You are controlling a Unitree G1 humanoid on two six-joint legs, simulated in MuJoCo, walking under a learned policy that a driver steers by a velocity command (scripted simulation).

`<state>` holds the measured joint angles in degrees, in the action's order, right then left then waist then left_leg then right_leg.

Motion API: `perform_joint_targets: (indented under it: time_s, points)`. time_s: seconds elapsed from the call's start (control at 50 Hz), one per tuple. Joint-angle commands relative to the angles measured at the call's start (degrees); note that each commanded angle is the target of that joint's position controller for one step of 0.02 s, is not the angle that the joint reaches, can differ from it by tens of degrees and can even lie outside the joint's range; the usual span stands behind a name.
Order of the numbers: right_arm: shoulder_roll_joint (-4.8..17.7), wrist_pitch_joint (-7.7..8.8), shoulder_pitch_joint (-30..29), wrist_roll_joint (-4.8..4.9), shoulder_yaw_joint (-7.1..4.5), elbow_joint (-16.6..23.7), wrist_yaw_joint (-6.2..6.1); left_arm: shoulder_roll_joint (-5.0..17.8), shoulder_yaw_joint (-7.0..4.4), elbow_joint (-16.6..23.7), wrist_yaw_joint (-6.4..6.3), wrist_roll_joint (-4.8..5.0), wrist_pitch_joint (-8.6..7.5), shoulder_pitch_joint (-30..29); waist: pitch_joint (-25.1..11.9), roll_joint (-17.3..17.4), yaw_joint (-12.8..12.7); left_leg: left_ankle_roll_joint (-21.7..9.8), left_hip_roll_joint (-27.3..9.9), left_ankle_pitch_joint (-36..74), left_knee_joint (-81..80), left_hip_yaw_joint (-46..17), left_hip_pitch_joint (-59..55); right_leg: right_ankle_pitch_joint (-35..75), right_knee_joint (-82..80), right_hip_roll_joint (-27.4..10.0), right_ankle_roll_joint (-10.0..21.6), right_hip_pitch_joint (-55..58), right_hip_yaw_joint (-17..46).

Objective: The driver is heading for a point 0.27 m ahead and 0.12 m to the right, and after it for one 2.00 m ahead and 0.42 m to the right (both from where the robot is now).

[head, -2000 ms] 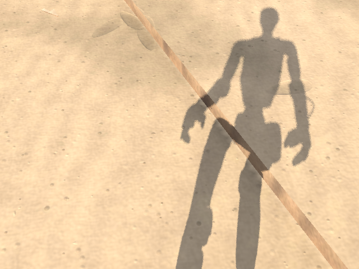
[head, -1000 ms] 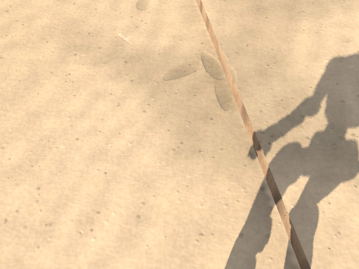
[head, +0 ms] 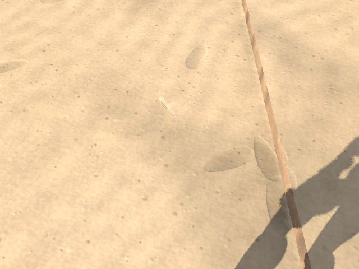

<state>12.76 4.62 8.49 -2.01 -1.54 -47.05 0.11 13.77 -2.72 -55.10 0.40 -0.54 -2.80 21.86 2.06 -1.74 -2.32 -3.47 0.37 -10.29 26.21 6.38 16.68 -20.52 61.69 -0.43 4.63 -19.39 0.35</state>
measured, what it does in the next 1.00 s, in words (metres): walks ahead, turning right: right foot, then left foot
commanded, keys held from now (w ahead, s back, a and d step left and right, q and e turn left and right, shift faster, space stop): w+e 0.38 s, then e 0.22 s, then no key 0.40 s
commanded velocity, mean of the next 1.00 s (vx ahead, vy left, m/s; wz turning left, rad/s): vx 0.30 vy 0.00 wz -0.42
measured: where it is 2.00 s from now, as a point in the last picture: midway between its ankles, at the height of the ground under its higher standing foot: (231, 234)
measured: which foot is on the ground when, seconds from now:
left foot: down 0.00-0.42, up 0.44-0.94, down 0.96-1.00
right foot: up 0.00-0.38, down 0.40-1.00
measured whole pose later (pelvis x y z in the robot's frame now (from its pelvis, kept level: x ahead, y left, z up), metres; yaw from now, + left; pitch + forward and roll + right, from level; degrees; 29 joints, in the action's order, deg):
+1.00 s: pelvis +0.37 -0.07 +0.00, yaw -27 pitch -1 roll +0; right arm 12.5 0.2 11.1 -0.9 -1.1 -48.2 -2.5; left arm 14.2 -1.9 -51.8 -1.7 -0.6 -0.1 14.5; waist 2.7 -1.4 -1.3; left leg -1.9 0.8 -12.0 28.3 1.1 15.5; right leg -19.9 29.7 7.1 4.6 -9.5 4.8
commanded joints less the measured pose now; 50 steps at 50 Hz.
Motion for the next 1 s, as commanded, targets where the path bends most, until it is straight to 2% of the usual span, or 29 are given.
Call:
perform_joint_targets:
  time_s: [0.02, 0.08, 0.14, 0.18, 0.24, 0.3, 0.32, 0.36, 0.38, 0.4, 0.42, 0.44, 0.46, 0.48, 0.5, 0.52, 0.54, 0.56, 0.62, 0.7, 0.74, 0.84, 0.9, 0.92, 0.94, 0.96, 0.98, 1.0]
  points:
    - [4.9, 1.34, 6.5, 0.69, -1.4, -0.2, -0.49, 3.1, -1.19, 3.0, 0.95, -1.02, 1.16, 1.0, -1.0, 7.2, 1.9, -4.8, -15.9, 4.2, -17.0, -14.3, -10.2, 4.0, 3.0, -4.4, -0.6, -12.4, 2.2]
    - [5.8, 2.46, 8.8, 1.34, -1.87, -1.7, -0.63, 2.0, -1.28, 4.8, 1.78, -1.17, 2.2, -3.1, -0.2, 5.9, 1.2, -5.1, -15.6, 10.1, -18.5, -8.5, -10.9, 8.9, 2.0, -5.1, -1.5, -16.5, 1.5]
    - [5.4, 2.39, 11.3, 1.11, -1.84, -3.2, -0.78, 1.8, -1.16, 7.1, 2.41, -1.28, 2.46, -8.9, 1.5, 5.8, 1.8, -5.2, -14.8, 12.8, -19.1, -3.6, -11.9, 14.7, -3.0, -5.6, -2.3, -20.7, 0.6]
    - [5.4, 2.27, 11.9, 1.0, -1.79, -3.8, -0.8, 1.1, -0.66, 8.7, 2.77, -1.21, 2.3, -13.3, 2.7, 5.7, 2.4, -4.8, -13.8, 14.7, -18.9, -0.1, -11.7, 18.7, -10.1, -5.1, -2.4, -19.9, -1.0]
    - [6.7, 2.13, 14.0, 1.0, -2.07, -5.0, -1.08, 0.8, 0.04, 11.2, 3.33, -1.38, 2.14, -19.4, 3.7, 5.8, 3.9, -4.4, -14.5, 17.8, -18.4, 3.2, -13.3, 21.3, -19.0, -4.2, -1.3, -17.1, -4.5]
    - [7.9, 1.41, 16.4, 0.86, -2.39, -6.3, -1.48, 1.7, 0.04, 12.9, 3.54, -1.69, 2.03, -22.4, 4.3, 5.6, 4.5, -3.9, -16.1, 24.2, -15.6, 5.4, -18.8, 17.0, -23.6, -3.0, 1.0, -15.9, -6.9]
    - [8.3, 1.06, 16.4, 0.76, -2.48, -6.6, -1.63, 2.0, -0.1, 13.1, 3.45, -1.77, 2.0, -22.1, 4.0, 5.7, 4.0, -3.6, -16.3, 30.5, -13.3, 6.4, -20.4, 14.8, -24.8, -2.0, 2.1, -14.4, -7.7]
    - [10.1, 0.24, 16.0, 0.63, -2.94, -6.8, -1.95, 3.2, -0.72, 12.4, 2.93, -1.94, 2.02, -18.6, 0.9, 7.3, 2.0, -3.0, -16.5, 47.9, -4.3, 8.3, -22.9, 8.4, -25.6, 1.9, 4.5, -8.4, -10.0]
    - [11.0, -0.42, 15.8, 0.57, -3.22, -6.8, -1.95, 4.1, -1.32, 11.1, 2.65, -1.91, 1.75, -13.7, -2.1, 7.3, 0.0, -2.9, -16.4, 52.0, 4.1, 8.8, -23.0, 5.8, -26.9, 4.2, 5.9, -3.1, -10.4]
    - [11.4, -1.02, 15.4, 0.86, -3.32, -6.5, -1.86, 5.3, -2.24, 8.4, 2.07, -2.34, 1.08, -5.5, -6.5, 5.4, -3.6, -1.6, -15.3, 47.9, 17.1, 9.8, -18.9, 8.4, -31.8, 6.1, 7.5, 7.4, -9.6]
    - [9.8, -0.95, 15.7, 1.03, -2.86, -4.8, -1.69, 10.3, -3.96, 6.6, 1.09, -3.15, 0.72, 2.4, -12.3, 0.0, -6.5, 0.8, -13.4, 28.1, 34.9, 9.7, -6.7, 7.4, -34.4, -2.8, 10.4, 21.4, 2.7]
    - [4.6, -0.48, 16.9, 2.1, -2.19, -0.4, -0.79, 17.0, -5.59, 8.7, 0.47, -1.78, 1.35, -2.1, -16.7, -14.7, -1.6, 5.1, 0.6, -22.1, 57.8, 6.0, 18.3, 23.3, -39.6, -20.2, 20.3, 36.2, 35.1]
    - [9.2, -0.07, 11.3, 1.49, -2.84, 0.5, -0.78, 16.6, -5.58, 9.1, 0.16, 0.03, 1.95, 0.3, -17.6, -2.5, -4.3, 5.1, -0.9, -19.8, 59.6, -6.1, 22.0, 39.0, -41.3, -20.6, 21.0, 34.8, 34.3]
    - [7.1, 0.33, 8.6, 2.31, -2.27, 1.4, -0.81, 14.3, -4.94, 8.6, -0.48, 0.2, 1.87, -2.7, -11.6, -0.7, -2.5, 4.8, -3.6, -14.9, 57.5, -7.3, 23.2, 48.5, -40.1, -19.5, 20.0, 29.5, 24.8]
    - [6.5, 0.45, 9.5, 2.05, -2.04, 0.6, -1.13, 10.5, -4.0, 8.4, -0.65, 0.57, 1.64, -5.3, -5.9, 3.0, 0.0, 4.7, -5.5, -12.5, 51.3, -7.3, 20.7, 53.2, -40.8, -16.2, 16.7, 21.4, 18.8]
    - [6.7, -0.38, 8.9, 0.89, -2.22, 0.7, -1.24, 8.5, -3.42, 8.6, -0.93, 0.96, 1.47, -7.6, -3.8, 3.4, 1.9, 5.0, -6.6, -11.9, 46.8, -8.0, 18.3, 51.8, -41.7, -12.6, 14.1, 16.6, 15.3]
    - [6.6, -1.57, 10.4, -0.15, -2.21, 0.4, -1.17, 7.3, -2.88, 9.2, -1.03, 0.95, 1.39, -9.7, -3.7, 2.9, 3.6, 5.5, -6.4, -11.5, 44.7, -7.9, 15.1, 52.6, -42.6, -10.6, 13.1, 13.1, 13.0]
    - [6.2, -2.66, 11.1, -0.52, -2.23, 0.5, -1.08, 7.4, -2.7, 9.3, -0.87, 0.88, 1.1, -9.6, -4.5, 2.5, 4.2, 5.9, -5.9, -11.2, 42.5, -7.8, 13.1, 54.9, -42.6, -9.8, 12.5, 11.4, 12.1]
    - [5.1, -4.25, 11.2, 0.0, -1.92, 1.1, -1.0, 9.8, -3.21, 9.0, -0.5, 0.25, 0.55, -7.8, -6.5, 1.5, 4.7, 6.7, -4.6, -8.2, 37.2, -6.8, 12.6, 59.1, -42.2, -7.9, 11.6, 10.1, 10.0]
    - [5.5, -4.86, 6.2, 0.35, -1.74, 2.7, -1.16, 8.6, -2.56, 8.2, -0.83, 0.12, 1.04, -5.2, -6.4, -1.4, 2.6, 6.2, -4.5, -2.4, 29.3, -6.6, 13.8, 55.8, -42.3, -6.7, 8.3, 11.6, 9.4]
    - [5.7, -5.06, 3.8, 0.65, -1.62, 3.2, -1.2, 8.4, -2.34, 7.6, -1.03, -0.12, 1.29, -3.8, -6.2, -2.2, 1.4, 5.6, -4.4, -0.8, 26.3, -6.8, 14.0, 54.0, -42.2, -7.3, 7.3, 13.5, 10.2]
    - [5.9, -5.09, 1.6, 1.17, -1.41, 3.3, -1.76, 8.0, -1.66, 6.4, -1.51, -1.04, 1.77, -2.6, -4.2, -2.5, 0.1, 4.0, -2.7, -4.3, 19.2, -7.1, 11.3, 53.2, -40.3, -9.3, 8.1, 16.4, 12.4]
    - [5.4, -4.81, 2.7, 1.58, -1.23, 2.5, -2.36, 7.8, -1.21, 5.7, -1.84, -1.06, 2.08, -3.8, -2.8, -2.9, 0.5, 2.5, -1.1, -7.9, 11.3, -6.6, 5.3, 52.1, -37.9, -9.8, 7.9, 15.5, 14.1]
    - [5.0, -4.63, 4.1, 1.68, -1.14, 1.8, -2.57, 7.6, -0.97, 5.6, -2.04, -0.78, 2.21, -5.0, -2.3, -2.6, 1.6, 1.9, -0.8, -6.2, 5.5, -6.4, 1.5, 50.1, -36.6, -9.3, 7.0, 14.5, 14.4]
    - [4.6, -4.22, 6.4, 1.44, -1.0, 0.9, -2.76, 7.2, -0.62, 5.7, -2.28, -0.14, 2.23, -6.5, -2.3, -1.5, 3.5, 1.3, -1.5, 1.6, -3.5, -7.1, -5.0, 45.2, -34.9, -8.0, 4.9, 11.9, 14.3]
    - [6.5, -3.51, 8.2, 0.7, -1.25, 0.3, -3.11, 5.6, 0.05, 6.0, -2.33, 0.25, 1.86, -5.9, -4.5, 2.2, 3.4, 0.2, -7.2, 16.2, -7.4, -12.8, -13.3, 35.8, -32.6, -5.3, 1.8, 8.0, 13.3]
    - [10.6, -3.17, 8.1, 0.5, -1.65, 0.8, -3.2, 3.6, 0.41, 5.7, -2.37, 0.06, 1.8, -0.6, -6.4, 10.8, -0.2, -3.9, -18.0, 40.5, -5.1, -22.0, -18.5, 10.3, -27.8, 0.5, -0.1, 4.2, 8.8]
    - [8.7, -3.63, 6.2, 1.6, -0.98, 0.6, -2.71, 4.4, 0.18, 3.5, -2.81, 0.5, 3.08, 0.9, -8.0, 13.1, 0.9, -11.4, -21.9, 44.6, -4.6, -25.5, -13.9, -6.6, -26.6, 4.9, -1.0, 6.2, 5.1]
